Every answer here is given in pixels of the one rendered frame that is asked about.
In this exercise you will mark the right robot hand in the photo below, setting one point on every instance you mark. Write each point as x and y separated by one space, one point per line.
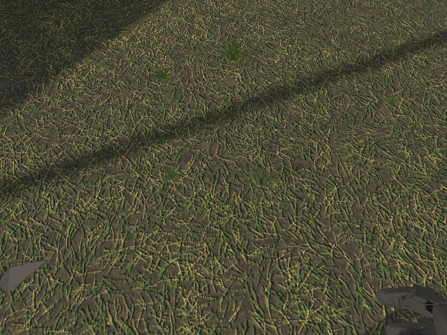
421 300

